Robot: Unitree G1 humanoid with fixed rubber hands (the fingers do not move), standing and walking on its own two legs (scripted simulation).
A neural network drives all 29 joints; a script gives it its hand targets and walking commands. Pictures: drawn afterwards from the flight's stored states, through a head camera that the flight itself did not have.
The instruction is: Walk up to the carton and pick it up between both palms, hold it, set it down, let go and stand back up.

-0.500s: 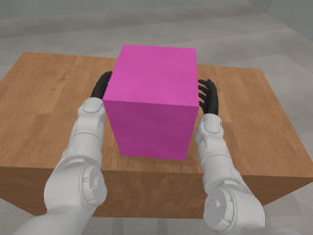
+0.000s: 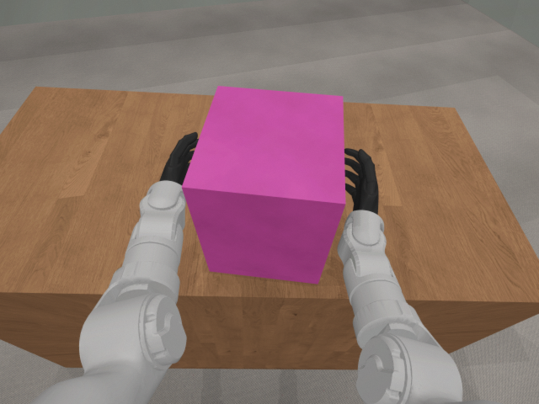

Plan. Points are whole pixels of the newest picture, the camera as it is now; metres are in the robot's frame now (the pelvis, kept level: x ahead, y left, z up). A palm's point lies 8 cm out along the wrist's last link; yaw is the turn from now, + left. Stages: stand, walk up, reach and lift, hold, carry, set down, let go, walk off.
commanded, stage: set down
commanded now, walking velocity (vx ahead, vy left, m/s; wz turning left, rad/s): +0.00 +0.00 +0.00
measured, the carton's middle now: (270, 190) +0.44 -0.04 +0.03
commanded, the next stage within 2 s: none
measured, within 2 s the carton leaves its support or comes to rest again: neither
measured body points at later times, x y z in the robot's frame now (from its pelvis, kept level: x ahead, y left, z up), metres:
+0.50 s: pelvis -0.01 +0.00 +0.00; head +0.05 +0.03 +0.44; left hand +0.45 +0.10 +0.07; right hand +0.37 -0.18 +0.06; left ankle -0.01 +0.13 -0.75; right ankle -0.01 -0.15 -0.75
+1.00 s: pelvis -0.01 +0.00 +0.00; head +0.06 +0.03 +0.44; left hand +0.45 +0.10 +0.06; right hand +0.37 -0.18 +0.06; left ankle -0.01 +0.13 -0.75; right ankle -0.01 -0.15 -0.75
